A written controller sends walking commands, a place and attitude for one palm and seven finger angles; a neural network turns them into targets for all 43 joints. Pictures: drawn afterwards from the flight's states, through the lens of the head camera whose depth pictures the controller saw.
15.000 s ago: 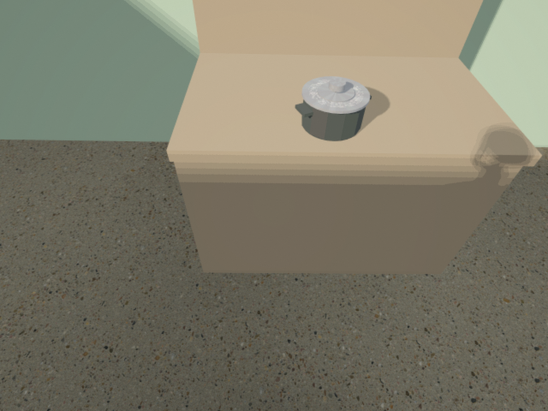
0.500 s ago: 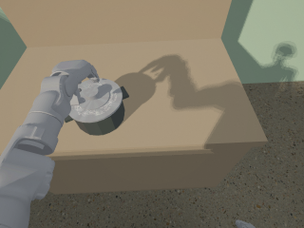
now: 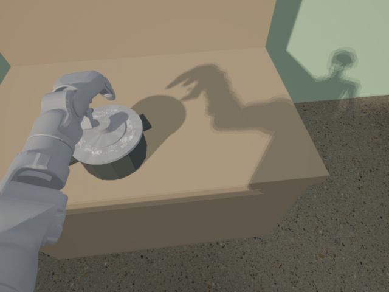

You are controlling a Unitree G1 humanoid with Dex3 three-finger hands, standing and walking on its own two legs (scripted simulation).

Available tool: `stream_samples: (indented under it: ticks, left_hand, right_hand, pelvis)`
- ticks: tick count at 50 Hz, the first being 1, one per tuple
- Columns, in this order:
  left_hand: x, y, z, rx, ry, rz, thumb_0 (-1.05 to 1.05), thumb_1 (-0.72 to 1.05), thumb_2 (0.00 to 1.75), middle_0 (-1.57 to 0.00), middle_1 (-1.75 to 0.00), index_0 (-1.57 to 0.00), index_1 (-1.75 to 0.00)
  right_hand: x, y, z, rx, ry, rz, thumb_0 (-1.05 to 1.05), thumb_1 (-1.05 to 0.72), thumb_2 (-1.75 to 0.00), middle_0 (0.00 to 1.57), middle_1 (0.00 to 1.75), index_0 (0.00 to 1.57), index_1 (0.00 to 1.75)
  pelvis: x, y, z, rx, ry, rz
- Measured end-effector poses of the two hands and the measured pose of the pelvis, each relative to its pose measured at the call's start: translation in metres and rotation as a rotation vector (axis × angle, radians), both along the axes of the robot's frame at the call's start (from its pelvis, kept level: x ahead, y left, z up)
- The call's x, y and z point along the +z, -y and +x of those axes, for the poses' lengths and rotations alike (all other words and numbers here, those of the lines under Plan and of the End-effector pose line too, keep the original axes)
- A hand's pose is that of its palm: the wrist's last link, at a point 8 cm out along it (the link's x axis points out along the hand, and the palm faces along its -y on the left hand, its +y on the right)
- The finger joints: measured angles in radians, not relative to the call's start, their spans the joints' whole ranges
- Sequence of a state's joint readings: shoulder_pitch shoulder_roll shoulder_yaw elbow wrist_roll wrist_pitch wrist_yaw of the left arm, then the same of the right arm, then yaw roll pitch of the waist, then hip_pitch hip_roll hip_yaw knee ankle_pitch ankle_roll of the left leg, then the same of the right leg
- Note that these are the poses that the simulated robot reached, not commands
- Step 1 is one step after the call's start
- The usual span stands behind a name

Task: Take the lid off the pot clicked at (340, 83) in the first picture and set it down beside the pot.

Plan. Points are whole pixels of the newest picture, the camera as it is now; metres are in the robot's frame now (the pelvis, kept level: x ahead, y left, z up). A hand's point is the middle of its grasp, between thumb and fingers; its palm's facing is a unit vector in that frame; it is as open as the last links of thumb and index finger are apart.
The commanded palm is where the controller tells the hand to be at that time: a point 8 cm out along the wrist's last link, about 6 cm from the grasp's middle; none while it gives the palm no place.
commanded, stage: move the open hand above the knob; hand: left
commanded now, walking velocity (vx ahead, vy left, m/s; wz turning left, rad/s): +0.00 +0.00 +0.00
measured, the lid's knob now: (101, 125) +0.50 +0.21 +0.04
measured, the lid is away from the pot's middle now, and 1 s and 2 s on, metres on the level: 0.00 0.00 0.00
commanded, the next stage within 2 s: lower the open fingers around the knob in 0.46 s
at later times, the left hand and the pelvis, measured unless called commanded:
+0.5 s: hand (88, 113) +0.46 +0.20 +0.12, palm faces -0.33 -0.06 -0.94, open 10.0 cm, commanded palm +0.46 +0.20 +0.17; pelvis -0.01 +0.00 +0.00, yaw +1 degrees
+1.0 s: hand (91, 122) +0.46 +0.21 +0.09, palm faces -0.35 -0.07 -0.94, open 10.0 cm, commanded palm +0.46 +0.20 +0.14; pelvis -0.01 +0.00 +0.00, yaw +0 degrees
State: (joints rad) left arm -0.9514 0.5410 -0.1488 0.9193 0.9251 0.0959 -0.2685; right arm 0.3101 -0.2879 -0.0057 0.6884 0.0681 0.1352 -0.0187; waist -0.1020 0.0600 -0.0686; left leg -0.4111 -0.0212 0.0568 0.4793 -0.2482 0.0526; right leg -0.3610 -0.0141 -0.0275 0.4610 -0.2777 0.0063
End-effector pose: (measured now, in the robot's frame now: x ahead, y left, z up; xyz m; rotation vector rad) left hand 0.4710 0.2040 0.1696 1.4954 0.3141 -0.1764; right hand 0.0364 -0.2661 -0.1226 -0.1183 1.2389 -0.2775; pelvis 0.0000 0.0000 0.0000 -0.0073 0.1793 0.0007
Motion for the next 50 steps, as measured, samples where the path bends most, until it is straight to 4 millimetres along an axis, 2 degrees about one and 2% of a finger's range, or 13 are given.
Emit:
stream_samples:
  ticks: [11, 17, 23, 31, 38, 44, 50]
  left_hand:
    - [0.0, -0.007, -0.017, 0.02, -0.029, 0.018, 0.0, -0.25, 1.35, -0.84, -0.08, -0.85, -0.08]
    - [0.002, -0.005, -0.018, 0.021, -0.034, 0.01, 0.0, -0.25, 1.35, -0.84, -0.08, -0.85, -0.08]
    - [0.003, -0.001, -0.014, 0.003, -0.029, 0.017, 0.0, -0.25, 1.35, -0.84, -0.08, -0.85, -0.08]
    - [0.001, -0.001, -0.006, 0.01, -0.033, 0.014, 0.0, -0.25, 1.35, -0.84, -0.08, -0.84, -0.08]
    - [-0.01, -0.004, -0.005, 0.011, -0.059, 0.011, 0.0, -0.25, 1.35, -0.84, -0.08, -0.84, -0.08]
    - [-0.018, -0.005, -0.006, -0.009, -0.05, 0.005, 0.0, -0.25, 1.35, -0.84, -0.08, -0.84, -0.08]
    - [-0.024, -0.005, -0.01, -0.009, -0.04, 0.001, 0.0, -0.25, 1.35, -0.84, -0.08, -0.84, -0.08]
  right_hand:
    - [0.004, -0.004, 0.04, 0.057, 0.098, 0.002, 0.01, -0.91, -0.9, 0.2, 0.3, 0.2, 0.3]
    - [0.006, -0.005, 0.049, 0.075, 0.121, 0.0, 0.01, -0.91, -0.9, 0.2, 0.3, 0.21, 0.3]
    - [0.007, -0.003, 0.04, 0.061, 0.109, -0.015, 0.01, -0.91, -0.9, 0.2, 0.3, 0.21, 0.3]
    - [0.003, -0.001, 0.013, 0.023, 0.041, -0.018, 0.01, -0.91, -0.9, 0.2, 0.3, 0.21, 0.3]
    - [0.001, -0.002, -0.004, -0.005, -0.001, -0.02, 0.01, -0.91, -0.9, 0.2, 0.3, 0.21, 0.3]
    - [0.002, -0.002, -0.006, -0.009, -0.01, -0.027, 0.01, -0.91, -0.9, 0.2, 0.3, 0.21, 0.3]
    - [0.001, -0.003, 0.002, 0.0, 0.005, -0.018, 0.01, -0.91, -0.9, 0.2, 0.3, 0.21, 0.3]
  pelvis:
    - [0.0, 0.003, -0.005, 0.018, 0.019, 0.0]
    - [-0.001, 0.004, -0.008, 0.02, 0.02, 0.0]
    - [0.0, 0.003, -0.009, 0.018, 0.016, -0.001]
    - [0.0, 0.001, -0.007, 0.007, 0.007, -0.001]
    - [0.0, 0.0, -0.005, -0.002, 0.002, -0.003]
    - [0.0, -0.002, -0.005, -0.002, -0.004, -0.004]
    - [-0.001, -0.003, -0.005, -0.002, -0.008, -0.005]
